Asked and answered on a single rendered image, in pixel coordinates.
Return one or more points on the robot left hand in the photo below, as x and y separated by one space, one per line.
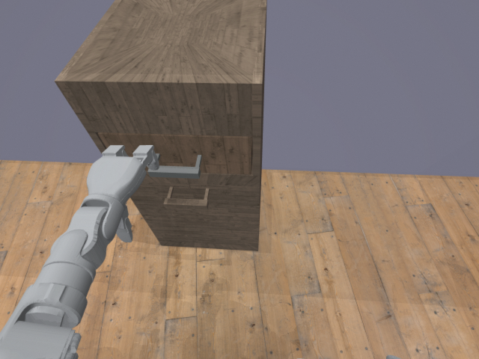
119 176

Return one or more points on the handle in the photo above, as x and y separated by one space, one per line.
177 171
185 203

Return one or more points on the drawer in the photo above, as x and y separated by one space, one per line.
220 154

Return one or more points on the robot left forearm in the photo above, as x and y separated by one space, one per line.
58 296

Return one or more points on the robot left upper arm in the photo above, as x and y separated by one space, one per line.
28 340

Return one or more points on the cabinet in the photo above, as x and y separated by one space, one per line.
180 67

